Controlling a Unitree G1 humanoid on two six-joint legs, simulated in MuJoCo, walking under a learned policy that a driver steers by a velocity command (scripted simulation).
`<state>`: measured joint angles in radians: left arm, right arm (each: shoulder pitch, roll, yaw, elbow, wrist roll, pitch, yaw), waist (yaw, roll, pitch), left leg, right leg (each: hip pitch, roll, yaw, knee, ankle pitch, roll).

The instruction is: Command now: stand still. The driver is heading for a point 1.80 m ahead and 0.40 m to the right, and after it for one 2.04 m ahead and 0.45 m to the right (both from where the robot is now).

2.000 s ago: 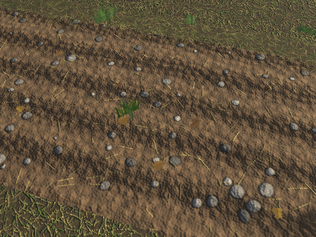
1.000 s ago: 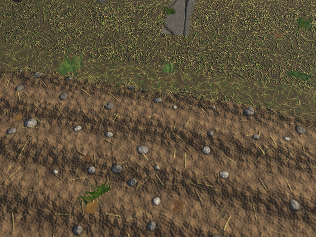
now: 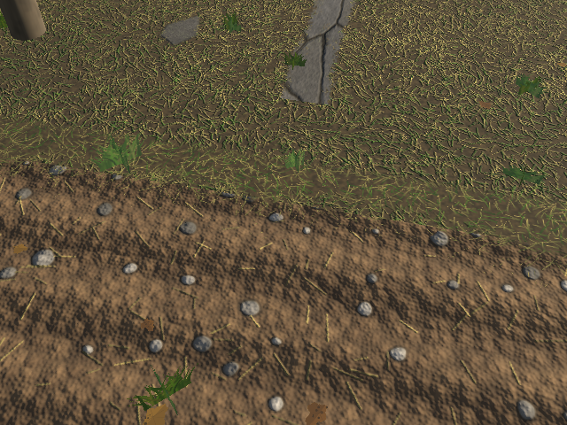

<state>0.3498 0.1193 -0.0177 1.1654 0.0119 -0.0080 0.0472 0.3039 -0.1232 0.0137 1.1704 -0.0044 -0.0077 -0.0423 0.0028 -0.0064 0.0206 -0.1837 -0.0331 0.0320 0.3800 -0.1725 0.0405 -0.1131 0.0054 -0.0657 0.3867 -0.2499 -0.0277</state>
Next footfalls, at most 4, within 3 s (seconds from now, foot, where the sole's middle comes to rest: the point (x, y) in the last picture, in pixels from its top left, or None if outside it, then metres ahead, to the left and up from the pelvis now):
1.02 left None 0.15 0.12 -0.78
1.52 right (319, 419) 0.55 -0.05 -0.78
1.98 left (244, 376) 0.65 0.13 -0.78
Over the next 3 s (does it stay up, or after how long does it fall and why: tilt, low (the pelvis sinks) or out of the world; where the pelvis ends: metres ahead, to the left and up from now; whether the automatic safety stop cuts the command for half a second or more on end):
stays up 0.61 0.04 -0.01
